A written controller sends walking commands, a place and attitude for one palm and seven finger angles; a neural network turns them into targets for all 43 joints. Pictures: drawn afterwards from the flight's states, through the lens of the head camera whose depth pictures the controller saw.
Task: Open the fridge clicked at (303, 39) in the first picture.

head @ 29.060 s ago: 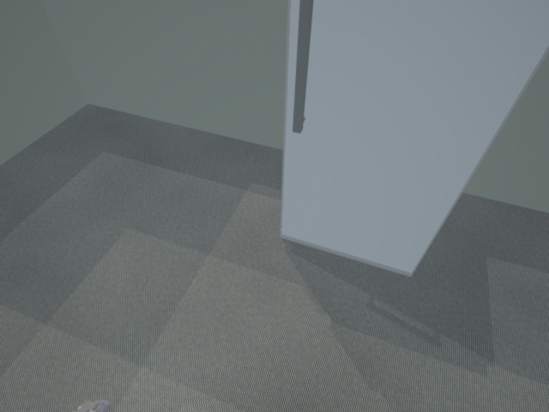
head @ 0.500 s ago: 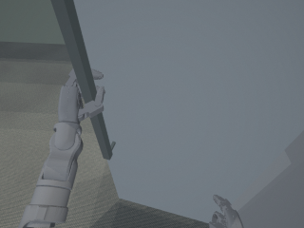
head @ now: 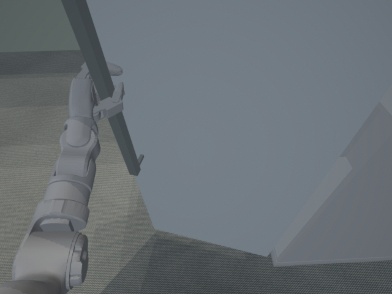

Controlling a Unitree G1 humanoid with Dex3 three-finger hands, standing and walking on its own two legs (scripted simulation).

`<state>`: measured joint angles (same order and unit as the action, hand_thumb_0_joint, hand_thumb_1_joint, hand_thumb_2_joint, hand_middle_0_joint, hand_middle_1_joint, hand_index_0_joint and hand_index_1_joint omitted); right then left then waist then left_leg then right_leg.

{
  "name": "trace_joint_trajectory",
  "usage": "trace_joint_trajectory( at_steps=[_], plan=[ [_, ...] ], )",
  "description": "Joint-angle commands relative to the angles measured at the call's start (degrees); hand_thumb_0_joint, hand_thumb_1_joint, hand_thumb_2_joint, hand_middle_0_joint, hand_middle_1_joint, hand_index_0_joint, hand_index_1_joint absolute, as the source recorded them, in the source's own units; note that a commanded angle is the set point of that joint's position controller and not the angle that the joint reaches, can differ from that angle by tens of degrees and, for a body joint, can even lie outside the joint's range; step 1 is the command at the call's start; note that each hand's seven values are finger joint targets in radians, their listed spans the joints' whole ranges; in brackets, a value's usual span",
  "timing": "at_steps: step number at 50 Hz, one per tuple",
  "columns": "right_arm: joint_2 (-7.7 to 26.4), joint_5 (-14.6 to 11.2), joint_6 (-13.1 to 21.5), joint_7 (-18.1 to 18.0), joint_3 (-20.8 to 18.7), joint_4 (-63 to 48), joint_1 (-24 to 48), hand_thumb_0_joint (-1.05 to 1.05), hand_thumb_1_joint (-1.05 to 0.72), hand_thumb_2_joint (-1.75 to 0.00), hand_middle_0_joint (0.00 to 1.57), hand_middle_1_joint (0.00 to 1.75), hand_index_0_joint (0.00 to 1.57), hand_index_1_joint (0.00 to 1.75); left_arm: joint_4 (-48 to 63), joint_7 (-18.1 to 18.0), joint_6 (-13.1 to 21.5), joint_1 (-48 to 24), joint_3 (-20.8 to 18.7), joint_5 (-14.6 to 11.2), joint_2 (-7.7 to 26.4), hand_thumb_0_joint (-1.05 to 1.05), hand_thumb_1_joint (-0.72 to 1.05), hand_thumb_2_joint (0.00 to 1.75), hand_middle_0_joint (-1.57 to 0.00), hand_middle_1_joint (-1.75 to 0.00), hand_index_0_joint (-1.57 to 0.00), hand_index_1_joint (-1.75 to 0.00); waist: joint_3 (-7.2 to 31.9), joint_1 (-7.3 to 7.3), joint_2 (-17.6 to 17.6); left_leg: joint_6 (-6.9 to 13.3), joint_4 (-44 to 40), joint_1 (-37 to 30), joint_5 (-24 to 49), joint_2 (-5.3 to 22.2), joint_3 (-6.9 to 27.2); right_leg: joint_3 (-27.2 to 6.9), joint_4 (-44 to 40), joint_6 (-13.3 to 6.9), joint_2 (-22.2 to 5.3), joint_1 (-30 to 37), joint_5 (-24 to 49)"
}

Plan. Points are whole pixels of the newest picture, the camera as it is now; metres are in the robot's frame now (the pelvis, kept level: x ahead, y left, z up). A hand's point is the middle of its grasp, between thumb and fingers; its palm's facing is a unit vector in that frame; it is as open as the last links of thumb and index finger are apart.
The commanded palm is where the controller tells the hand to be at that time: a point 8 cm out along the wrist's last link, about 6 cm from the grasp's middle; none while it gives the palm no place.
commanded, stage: stop walking and hold the door back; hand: left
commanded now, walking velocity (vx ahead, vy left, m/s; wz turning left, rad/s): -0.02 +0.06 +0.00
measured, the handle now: (116, 100) +0.47 +0.20 +0.15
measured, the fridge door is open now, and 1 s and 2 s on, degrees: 73 72 71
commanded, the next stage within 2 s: loosen the grip on the handle in 0.84 s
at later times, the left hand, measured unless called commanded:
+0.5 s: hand (116, 100) +0.44 +0.18 +0.18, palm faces +0.09 -0.98 -0.19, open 5.8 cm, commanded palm +0.41 +0.25 +0.16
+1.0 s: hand (115, 98) +0.44 +0.18 +0.18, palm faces +0.05 -0.97 -0.26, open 6.2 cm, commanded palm +0.40 +0.24 +0.18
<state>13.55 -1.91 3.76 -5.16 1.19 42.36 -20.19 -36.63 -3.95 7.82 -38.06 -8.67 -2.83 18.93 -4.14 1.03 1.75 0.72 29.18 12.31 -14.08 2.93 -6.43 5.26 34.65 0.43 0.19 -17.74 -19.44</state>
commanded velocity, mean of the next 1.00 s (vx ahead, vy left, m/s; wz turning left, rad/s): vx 0.01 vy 0.02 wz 0.00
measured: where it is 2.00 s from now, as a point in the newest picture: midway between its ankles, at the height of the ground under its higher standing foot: outside the picture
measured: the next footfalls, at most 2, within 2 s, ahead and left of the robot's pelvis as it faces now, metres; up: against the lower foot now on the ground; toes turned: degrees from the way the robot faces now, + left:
right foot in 0.02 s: +0.09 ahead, -0.10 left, +0.00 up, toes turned -4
left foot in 0.38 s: +0.08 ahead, +0.15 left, +0.00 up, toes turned +0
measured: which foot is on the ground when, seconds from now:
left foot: down 0.00-0.04, up 0.06-0.36, down 0.38-1.00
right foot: up 0.00-0.00, down 0.02-1.00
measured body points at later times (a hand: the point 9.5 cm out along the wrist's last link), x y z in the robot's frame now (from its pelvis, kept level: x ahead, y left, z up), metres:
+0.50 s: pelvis +0.01 +0.04 +0.00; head +0.03 +0.03 +0.45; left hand +0.42 +0.23 +0.19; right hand +0.13 -0.24 -0.10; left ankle +0.04 +0.15 -0.74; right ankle +0.05 -0.09 -0.74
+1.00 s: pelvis +0.02 +0.05 +0.00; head +0.04 +0.04 +0.45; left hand +0.43 +0.24 +0.19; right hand +0.13 -0.21 -0.11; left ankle +0.04 +0.15 -0.74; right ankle +0.05 -0.09 -0.74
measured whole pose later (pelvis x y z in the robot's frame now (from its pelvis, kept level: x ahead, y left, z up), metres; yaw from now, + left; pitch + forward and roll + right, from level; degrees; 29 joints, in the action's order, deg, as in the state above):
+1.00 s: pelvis +0.02 +0.05 +0.00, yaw -5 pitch -1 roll +1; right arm 12.1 -0.7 4.3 -4.4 0.3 38.5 -13.8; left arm -26.5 0.6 10.8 -31.5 -9.0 0.7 18.7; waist -3.5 0.8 -0.5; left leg 0.8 27.9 13.1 -13.8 0.6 -5.0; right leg -1.2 28.8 1.0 -1.9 -16.1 -11.3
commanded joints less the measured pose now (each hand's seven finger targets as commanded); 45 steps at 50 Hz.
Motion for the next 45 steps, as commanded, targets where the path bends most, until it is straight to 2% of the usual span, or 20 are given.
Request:
trace_joint_trajectory(
  at_steps=[1,2,3,4,7,9,11,13,15,17,18,19,20,22,24,26,28,31,37,45],
  plan=[
    [8.8,0.11,2.33,-1.14,-3.14,-8.3,7.37,0.0,-0.9,-0.9,0.2,0.3,0.2,0.3,10.79,-0.69,4.19,-22.53,-6.95,1.73,17.36,0.0,0.9,0.9,-0.45,-1.4,-0.45,-1.4,18.23,-0.15,-3.8,2.05,5.48,9.87,-0.1,5.02,4.44,-14.24,-12.86,-4.01,-9.82,20.24,6.73],
    [8.03,0.0,2.29,-1.23,-3.3,-8.62,7.5,0.0,-0.9,-0.9,0.2,0.3,0.2,0.3,8.94,-0.87,3.85,-20.45,-8.35,2.19,19.46,0.0,0.9,0.9,-0.45,-1.4,-0.45,-1.4,16.5,-0.26,-10.16,-0.09,12.12,16.24,-10.35,-0.27,2.54,-24.52,-16.02,-7.64,-17.1,21.39,8.66],
    [7.91,-0.44,2.55,-0.97,-3.92,-8.5,7.01,0.0,-0.9,-0.9,0.2,0.3,0.2,0.3,8.15,-0.79,3.39,-19.15,-9.84,1.47,20.25,0.0,0.9,0.9,-0.45,-1.4,-0.45,-1.4,16.59,-1.88,-14.05,-0.49,20.98,17.6,-17.49,-1.6,6.13,-28.75,-19.44,-8.99,-20.17,19.74,4.24],
    [8.36,-0.18,2.88,-0.95,-3.87,-7.77,7.35,0.0,-0.9,-0.9,0.2,0.3,0.2,0.3,7.38,-0.85,3.3,-20.5,-11.82,1.2,21.92,0.0,0.9,0.9,-0.45,-1.4,-0.45,-1.4,15.34,-1.8,-14.95,-0.65,25.25,18.24,-15.98,-1.14,8.82,-29.06,-20.04,-8.43,-20.55,17.74,1.86],
    [7.75,0.28,3.68,-1.16,-2.79,-6.2,8.12,0.0,-0.9,-0.9,0.2,0.3,0.2,0.3,7.83,-0.94,5.1,-20.16,-14.15,1.39,23.66,0.0,0.9,0.9,-0.45,-1.4,-0.45,-1.4,16.49,-1.29,-7.82,-1.38,25.66,17.72,-9.9,-0.16,9.02,-20.25,-16.32,-8.65,-18.78,18.57,11.47],
    [7.59,0.67,3.53,-1.41,-2.27,-6.76,8.14,0.0,-0.9,-0.9,0.2,0.3,0.2,0.3,6.82,-0.86,5.61,-18.05,-15.61,1.42,24.57,0.0,0.9,0.9,-0.45,-1.4,-0.45,-1.4,16.49,-1.47,-10.44,-1.35,20.52,14.33,-8.96,-0.89,6.89,-16.07,-16.81,-7.1,-16.92,15.52,11.09],
    [7.54,1.05,3.69,-1.55,-2.31,-7.48,8.8,0.0,-0.9,-0.9,0.2,0.3,0.2,0.3,7.53,-0.63,5.86,-16.6,-15.18,1.26,23.39,0.0,0.9,0.9,-0.45,-1.4,-0.45,-1.4,15.47,-1.99,-12.02,-1.14,14.7,10.41,-8.04,-1.68,4.7,-15.03,-18.13,-6.51,-15.37,11.62,6.85],
    [7.41,1.2,3.66,-1.49,-2.12,-7.93,8.98,0.0,-0.9,-0.9,0.2,0.3,0.2,0.3,9.33,-0.55,6.33,-16.13,-14.06,1.23,21.7,0.0,0.9,0.9,-0.45,-1.4,-0.45,-1.4,15.32,-1.89,-11.24,-0.97,7.4,6.82,-4.84,-1.77,3.27,-13.04,-17.01,-6.31,-14.33,10.93,7.07],
    [7.56,1.26,3.49,-1.34,-2.49,-8.79,9.18,0.0,-0.9,-0.9,0.2,0.3,0.2,0.3,11.54,-0.38,6.58,-13.11,-13.7,0.92,20.42,0.0,0.9,0.9,-0.45,-1.4,-0.45,-1.4,15.88,-1.62,-10.81,-1.06,-0.07,0.87,1.31,-2.47,2.59,-11.87,-15.91,-4.4,-12.22,9.34,8.25],
    [8.11,0.73,3.23,-1.19,-3.05,-9.47,10.02,0.0,-0.9,-0.9,0.2,0.3,0.2,0.3,15.46,0.05,7.02,-12.79,-11.77,0.23,18.14,0.0,0.9,0.9,-0.45,-1.4,-0.45,-1.4,15.28,-1.01,-5.85,-0.4,-7.06,-3.41,7.47,0.13,4.79,-10.18,-12.47,-2.21,-9.46,8.13,9.07],
    [9.06,0.72,3.0,-0.94,-3.13,-9.86,10.2,0.0,-0.9,-0.9,0.2,0.3,0.2,0.3,16.6,0.28,7.15,-12.69,-11.47,0.61,17.91,0.0,0.9,0.9,-0.45,-1.4,-0.45,-1.4,16.23,-1.91,-2.19,0.56,-8.04,-2.98,11.75,2.99,7.63,-8.76,-10.09,-0.9,-6.67,8.76,8.87],
    [8.84,0.3,2.83,-0.54,-3.25,-10.79,10.61,0.0,-0.9,-0.9,0.2,0.3,0.2,0.3,17.66,0.59,7.26,-12.03,-10.9,0.5,16.68,0.0,0.9,0.9,-0.45,-1.4,-0.45,-1.4,16.48,-2.18,-2.09,1.22,-6.49,-2.97,14.2,4.37,8.75,-8.75,-9.55,-0.19,-4.59,8.06,8.27],
    [7.86,0.41,2.62,-0.4,-2.95,-11.4,11.52,0.0,-0.9,-0.9,0.2,0.3,0.2,0.3,17.32,0.85,7.32,-8.93,-9.25,0.5,14.1,0.0,0.9,0.9,-0.45,-1.4,-0.45,-1.4,15.69,-1.62,2.11,1.83,-6.58,-2.5,11.85,5.22,9.14,-7.57,-8.68,0.38,-3.61,6.39,7.34],
    [8.17,0.44,2.38,-0.53,-2.92,-11.65,11.65,0.0,-0.9,-0.9,0.2,0.3,0.2,0.3,20.4,0.51,7.89,-11.35,-9.87,0.83,15.62,0.0,0.9,0.9,-0.45,-1.4,-0.45,-1.4,15.3,-1.74,6.14,2.68,-8.27,1.06,11.13,6.44,10.79,-5.16,-5.23,0.86,-2.38,8.59,8.94],
    [8.0,0.52,2.15,-0.51,-3.11,-12.18,11.34,0.0,-0.9,-0.9,0.2,0.3,0.2,0.3,20.58,0.19,7.65,-8.0,-10.26,1.03,15.19,0.0,0.9,0.9,-0.45,-1.4,-0.45,-1.4,17.33,-2.18,2.65,2.53,-6.53,1.32,11.88,6.53,10.26,-5.41,-4.91,0.78,-2.5,10.44,11.51],
    [7.49,0.61,2.14,-0.44,-2.98,-12.26,11.37,0.0,-0.9,-0.9,0.2,0.3,0.2,0.3,22.04,0.44,7.29,-9.01,-7.21,0.85,12.12,0.0,0.9,0.9,-0.45,-1.4,-0.45,-1.4,17.21,-1.77,0.48,1.61,-5.02,1.01,9.37,5.13,8.36,-6.88,-6.62,0.55,-3.39,9.87,12.44],
    [7.64,0.63,2.03,-0.65,-3.03,-11.84,10.8,0.0,-0.9,-0.9,0.2,0.3,0.2,0.3,22.74,0.12,6.96,-8.04,-8.32,0.69,13.75,0.0,0.9,0.9,-0.45,-1.4,-0.45,-1.4,17.58,-1.51,-1.3,1.08,-3.97,0.52,9.37,4.44,7.7,-8.0,-7.71,0.19,-4.34,9.91,14.41],
    [7.13,0.74,1.88,-0.75,-2.73,-11.46,10.93,0.0,-0.9,-0.9,0.2,0.3,0.2,0.3,23.03,0.11,6.68,-7.37,-7.5,0.46,12.73,0.0,0.9,0.9,-0.45,-1.4,-0.45,-1.4,17.6,-1.29,-3.65,0.46,-2.81,-0.06,7.68,3.22,6.49,-9.36,-9.26,-0.18,-5.25,8.83,14.29],
    [7.33,0.74,1.42,-1.42,-2.59,-9.9,10.75,0.0,-0.9,-0.9,0.2,0.3,0.2,0.3,18.91,-0.11,6.28,-7.99,-7.67,0.27,13.68,0.0,0.9,0.9,-0.45,-1.4,-0.45,-1.4,15.37,-1.17,-3.84,0.54,-3.81,-0.08,7.18,3.02,6.46,-8.73,-10.63,0.1,-5.11,6.84,12.64],
    [6.63,0.62,0.89,-1.11,-2.41,-11.25,11.86,0.0,-0.9,-0.9,0.2,0.3,0.2,0.3,23.81,0.23,6.63,-4.34,-4.76,0.08,9.38,0.0,0.9,0.9,-0.45,-1.4,-0.45,-1.4,17.56,-1.32,-2.82,0.46,-4.26,-1.47,11.83,3.71,6.44,-7.13,-9.08,0.32,-4.23,8.97,17.16]
  ],
)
